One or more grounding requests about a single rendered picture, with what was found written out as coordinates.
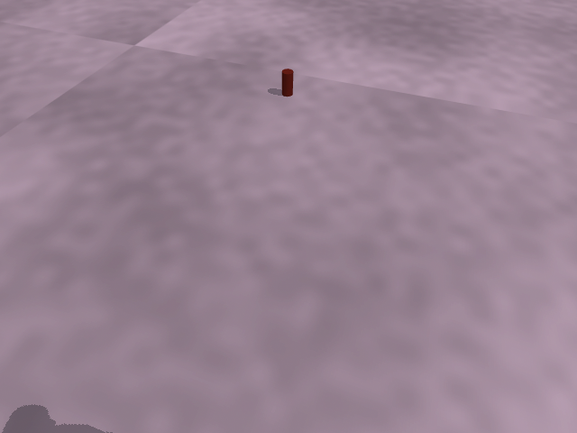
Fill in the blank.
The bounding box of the can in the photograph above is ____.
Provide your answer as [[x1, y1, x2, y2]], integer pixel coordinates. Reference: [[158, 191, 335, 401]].
[[282, 69, 293, 97]]

